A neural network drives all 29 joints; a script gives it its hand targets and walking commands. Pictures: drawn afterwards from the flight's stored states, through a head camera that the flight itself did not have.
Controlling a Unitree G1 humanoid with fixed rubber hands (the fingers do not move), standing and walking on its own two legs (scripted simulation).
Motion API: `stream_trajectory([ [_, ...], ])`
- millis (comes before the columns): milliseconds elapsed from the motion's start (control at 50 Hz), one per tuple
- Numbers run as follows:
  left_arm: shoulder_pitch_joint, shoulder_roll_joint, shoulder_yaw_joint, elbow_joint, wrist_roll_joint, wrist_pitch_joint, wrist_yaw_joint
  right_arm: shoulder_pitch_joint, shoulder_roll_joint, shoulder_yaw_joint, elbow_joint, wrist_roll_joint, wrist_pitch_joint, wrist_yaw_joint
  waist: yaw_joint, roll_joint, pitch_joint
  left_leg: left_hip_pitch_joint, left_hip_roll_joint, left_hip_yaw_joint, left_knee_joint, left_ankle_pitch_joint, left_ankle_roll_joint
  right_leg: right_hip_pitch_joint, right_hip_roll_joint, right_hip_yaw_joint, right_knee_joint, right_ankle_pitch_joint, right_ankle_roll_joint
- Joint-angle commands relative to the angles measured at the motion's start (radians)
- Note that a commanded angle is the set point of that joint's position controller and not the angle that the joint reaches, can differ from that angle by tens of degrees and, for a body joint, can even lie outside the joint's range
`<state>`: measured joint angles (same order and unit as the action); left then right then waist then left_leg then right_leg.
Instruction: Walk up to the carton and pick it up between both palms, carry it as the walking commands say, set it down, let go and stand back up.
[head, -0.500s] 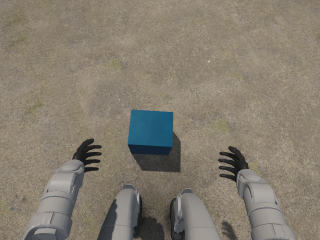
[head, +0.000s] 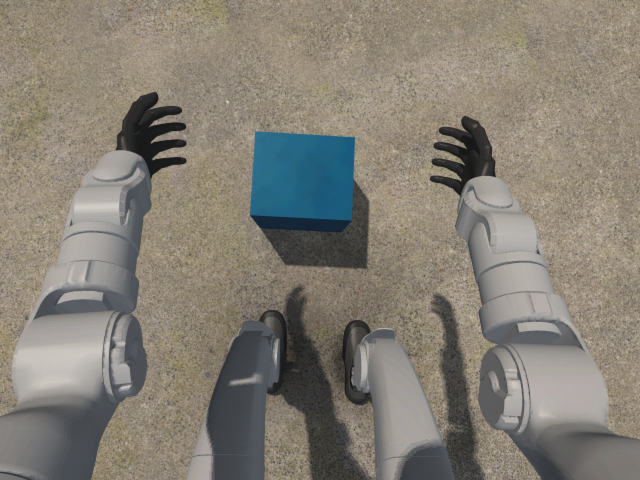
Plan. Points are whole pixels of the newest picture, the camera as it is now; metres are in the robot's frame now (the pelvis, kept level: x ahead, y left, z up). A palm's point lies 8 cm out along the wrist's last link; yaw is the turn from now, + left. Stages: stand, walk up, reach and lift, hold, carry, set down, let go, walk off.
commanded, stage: reach and lift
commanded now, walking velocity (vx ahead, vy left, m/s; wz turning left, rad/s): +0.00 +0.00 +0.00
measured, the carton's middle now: (303, 187) +0.54 +0.04 -0.57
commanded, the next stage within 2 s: none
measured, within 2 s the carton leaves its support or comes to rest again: neither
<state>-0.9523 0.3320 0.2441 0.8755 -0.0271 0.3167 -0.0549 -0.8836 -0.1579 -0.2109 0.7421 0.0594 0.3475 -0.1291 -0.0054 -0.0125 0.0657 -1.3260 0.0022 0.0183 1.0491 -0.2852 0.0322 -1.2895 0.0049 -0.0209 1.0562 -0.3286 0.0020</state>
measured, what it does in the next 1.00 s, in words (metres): lowers itself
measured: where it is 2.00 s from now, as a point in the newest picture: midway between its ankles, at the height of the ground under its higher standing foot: (313, 370)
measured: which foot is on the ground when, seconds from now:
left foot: down 0.00-1.00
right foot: down 0.00-1.00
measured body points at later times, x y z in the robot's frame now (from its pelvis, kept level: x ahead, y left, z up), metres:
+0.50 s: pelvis -0.01 +0.01 -0.01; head +0.37 +0.02 +0.22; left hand +0.56 +0.24 -0.16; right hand +0.56 -0.17 -0.17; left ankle +0.09 +0.10 -0.64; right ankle +0.07 -0.12 -0.64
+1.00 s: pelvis -0.04 +0.01 -0.14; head +0.35 +0.02 +0.08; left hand +0.56 +0.24 -0.29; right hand +0.56 -0.16 -0.29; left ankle +0.09 +0.11 -0.64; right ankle +0.07 -0.12 -0.64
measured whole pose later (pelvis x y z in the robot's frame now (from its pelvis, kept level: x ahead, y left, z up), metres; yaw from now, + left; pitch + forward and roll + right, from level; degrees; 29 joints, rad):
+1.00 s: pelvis -0.04 +0.01 -0.14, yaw -3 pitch +32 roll -2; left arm -1.61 0.53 0.19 0.98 -0.13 0.28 0.01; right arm -1.54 -0.35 -0.17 0.83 0.17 0.33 -0.19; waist 0.03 -0.04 0.53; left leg -1.76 -0.02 -0.01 1.66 -0.46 0.02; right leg -1.73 0.06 0.02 1.66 -0.49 0.03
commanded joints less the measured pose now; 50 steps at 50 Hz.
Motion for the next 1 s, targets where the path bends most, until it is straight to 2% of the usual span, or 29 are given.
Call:
stream_trajectory([
  [0,-0.364,0.209,0.03,-0.139,-0.016,-0.091,0.001,-0.335,-0.165,-0.028,-0.156,-0.006,-0.088,-0.011,0.004,0.058,-1.211,0.683,-0.047,-0.026,-0.042,0.371,-0.03,0.336,0.067,-0.016,-0.081,0.258,0.038],
  [20,-0.379,0.215,0.032,-0.154,-0.017,-0.101,0.001,-0.356,-0.189,-0.043,-0.175,-0.015,-0.097,-0.009,-0.004,0.058,-1.265,0.7,-0.048,-0.03,-0.037,0.411,-0.032,0.339,0.071,-0.019,-0.073,0.285,0.038],
  [60,-0.423,0.226,0.043,-0.143,-0.018,-0.115,0.0,-0.39,-0.172,-0.022,-0.176,0.011,-0.113,-0.002,0.022,0.063,-1.281,0.725,-0.046,-0.037,-0.022,0.472,-0.027,0.29,0.072,-0.011,-0.068,0.295,0.041],
  [80,-0.431,0.222,0.045,-0.129,-0.013,-0.118,0.001,-0.397,-0.188,-0.036,-0.172,0.002,-0.12,0.003,0.016,0.068,-1.288,0.738,-0.048,-0.043,-0.02,0.496,-0.027,0.273,0.073,-0.014,-0.068,0.299,0.041],
  [100,-0.468,0.227,0.049,-0.128,-0.002,-0.126,0.001,-0.42,-0.177,-0.032,-0.152,0.01,-0.122,0.008,0.032,0.096,-1.245,0.738,-0.044,-0.046,-0.015,0.506,-0.029,0.2,0.073,-0.009,-0.066,0.27,0.04],
  [140,-0.506,0.215,0.059,-0.119,-0.007,-0.135,-0.003,-0.443,-0.192,-0.05,-0.146,-0.006,-0.136,0.014,0.005,0.081,-1.29,0.752,-0.041,-0.058,-0.002,0.552,-0.027,0.184,0.073,-0.007,-0.068,0.289,0.037],
  [160,-0.502,0.226,0.074,-0.116,-0.002,-0.14,-0.005,-0.451,-0.192,-0.048,-0.17,-0.002,-0.14,0.017,0.026,0.07,-1.34,0.77,-0.042,-0.054,0.005,0.589,-0.021,0.201,0.073,-0.001,-0.067,0.318,0.038],
  [180,-0.521,0.223,0.068,-0.12,-0.008,-0.139,-0.006,-0.464,-0.21,-0.053,-0.167,-0.006,-0.144,0.02,0.014,0.067,-1.38,0.803,-0.042,-0.059,0.014,0.629,-0.024,0.192,0.075,-0.006,-0.068,0.327,0.038],
  [260,-0.671,0.314,0.105,-0.17,-0.007,-0.128,-0.004,-0.626,-0.262,-0.057,-0.231,0.007,-0.123,0.019,0.052,0.049,-1.526,0.832,-0.044,-0.044,0.011,0.595,-0.013,0.279,0.078,-0.004,-0.052,0.313,0.04],
  [320,-0.684,0.317,0.07,-0.145,-0.055,-0.093,-0.006,-0.656,-0.277,-0.024,-0.209,0.035,-0.082,0.014,0.049,0.035,-1.639,0.89,-0.047,-0.035,0.017,0.564,-0.006,0.385,0.081,-0.015,-0.037,0.316,0.036],
  [360,-0.767,0.342,0.058,-0.214,-0.086,-0.088,0.003,-0.735,-0.309,-0.03,-0.267,0.053,-0.07,0.006,0.047,0.03,-1.748,0.979,-0.049,-0.03,0.041,0.626,-0.006,0.443,0.09,-0.021,-0.025,0.352,0.032],
  [400,-0.823,0.341,0.028,-0.225,-0.119,-0.078,0.018,-0.816,-0.327,-0.007,-0.267,0.076,-0.056,0.002,0.054,0.02,-1.805,1.034,-0.053,-0.029,0.07,0.675,-0.006,0.48,0.1,-0.028,-0.006,0.384,0.027],
  [420,-0.779,0.316,0.015,-0.184,-0.102,-0.074,0.015,-0.783,-0.319,-0.02,-0.237,0.077,-0.058,0.005,0.038,0.037,-1.78,1.022,-0.053,-0.034,0.085,0.756,-0.009,0.457,0.102,-0.035,0.008,0.46,0.026],
  [440,-0.76,0.326,0.048,-0.29,-0.094,-0.08,0.016,-0.783,-0.331,-0.03,-0.359,0.081,-0.073,-0.001,0.045,0.027,-1.907,1.127,-0.056,-0.052,0.106,0.912,-0.002,0.467,0.101,-0.036,0.009,0.548,0.031],
  [460,-0.767,0.344,0.069,-0.379,-0.081,-0.085,0.025,-0.761,-0.351,-0.044,-0.388,0.079,-0.079,-0.008,0.039,0.054,-1.987,1.244,-0.044,-0.072,0.121,1.012,0.0,0.414,0.106,-0.043,0.002,0.556,0.04],
  [480,-0.802,0.333,0.072,-0.345,-0.089,-0.087,0.031,-0.763,-0.341,-0.041,-0.315,0.077,-0.08,-0.011,0.026,0.076,-1.913,1.29,-0.027,-0.099,0.15,1.031,0.006,0.243,0.107,-0.048,-0.001,0.461,0.043],
  [500,-0.839,0.341,0.095,-0.337,-0.07,-0.086,0.032,-0.781,-0.344,-0.056,-0.309,0.076,-0.079,-0.011,0.03,0.093,-1.872,1.297,-0.013,-0.103,0.154,0.982,0.003,0.168,0.101,-0.052,-0.008,0.391,0.048],
  [520,-0.855,0.358,0.102,-0.289,-0.044,-0.088,0.031,-0.802,-0.363,-0.053,-0.266,0.061,-0.082,-0.01,0.039,0.082,-1.806,1.184,-0.02,-0.076,0.159,0.865,-0.005,0.201,0.098,-0.045,0.009,0.371,0.044],
  [540,-0.862,0.376,0.101,-0.3,-0.042,-0.093,0.025,-0.841,-0.336,-0.025,-0.31,0.065,-0.085,-0.014,0.053,0.033,-1.832,1.084,-0.035,-0.049,0.143,0.8,0.0,0.331,0.098,-0.032,0.022,0.412,0.043],
  [560,-0.868,0.395,0.103,-0.24,-0.033,-0.095,0.017,-0.863,-0.331,-0.026,-0.272,0.053,-0.081,-0.021,0.053,0.002,-1.789,0.924,-0.047,-0.024,0.148,0.705,-0.001,0.419,0.096,-0.026,0.055,0.449,0.046],
  [600,-0.893,0.402,0.094,-0.14,-0.032,-0.102,0.003,-0.915,-0.302,-0.014,-0.184,0.06,-0.076,-0.029,0.073,-0.001,-1.656,0.719,-0.056,0.007,0.142,0.501,0.005,0.453,0.088,-0.018,0.097,0.371,0.053],
  [640,-0.957,0.376,0.054,-0.105,-0.033,-0.112,0.0,-0.943,-0.301,-0.026,-0.124,0.06,-0.079,-0.036,0.051,0.043,-1.585,0.681,-0.056,0.014,0.167,0.399,-0.002,0.364,0.091,-0.031,0.132,0.269,0.05],
  [660,-0.951,0.354,0.039,-0.033,-0.035,-0.108,0.002,-0.94,-0.306,-0.03,-0.068,0.056,-0.078,-0.033,0.04,0.048,-1.537,0.664,-0.051,0.009,0.181,0.347,-0.008,0.303,0.094,-0.041,0.138,0.205,0.048],
  [700,-0.977,0.337,0.019,0.036,-0.032,-0.12,0.009,-0.95,-0.303,-0.041,0.014,0.048,-0.086,-0.028,0.037,0.064,-1.414,0.582,-0.049,0.007,0.226,0.261,-0.012,0.153,0.098,-0.053,0.192,0.104,0.044],
  [740,-0.983,0.339,0.019,0.089,-0.035,-0.128,0.019,-0.982,-0.307,-0.034,0.038,0.044,-0.094,-0.025,0.044,0.047,-1.397,0.512,-0.051,0.012,0.278,0.217,-0.016,0.115,0.1,-0.059,0.25,0.071,0.045],
  [820,-1.029,0.398,0.012,0.052,-0.04,-0.116,0.046,-1.042,-0.327,-0.005,-0.006,0.071,-0.08,-0.041,0.073,0.027,-1.524,0.484,-0.059,0.027,0.378,0.217,-0.011,0.14,0.109,-0.066,0.368,0.087,0.053],
  [920,-1.047,0.408,-0.046,-0.054,-0.101,-0.081,0.071,-1.025,-0.377,0.019,-0.077,0.097,-0.061,-0.061,0.044,0.052,-1.701,0.547,-0.058,0.012,0.507,0.33,-0.019,0.08,0.119,-0.086,0.491,0.124,0.047],
  [940,-1.073,0.426,-0.042,-0.115,-0.102,-0.078,0.078,-1.034,-0.381,0.018,-0.118,0.106,-0.058,-0.066,0.054,0.058,-1.742,0.571,-0.057,0.008,0.538,0.36,-0.021,0.073,0.118,-0.086,0.52,0.136,0.049],
  [980,-1.092,0.438,-0.051,-0.141,-0.12,-0.061,0.093,-1.062,-0.415,0.018,-0.15,0.11,-0.05,-0.072,0.05,0.069,-1.758,0.575,-0.051,0.0,0.584,0.375,-0.025,0.018,0.119,-0.092,0.56,0.123,0.042],
])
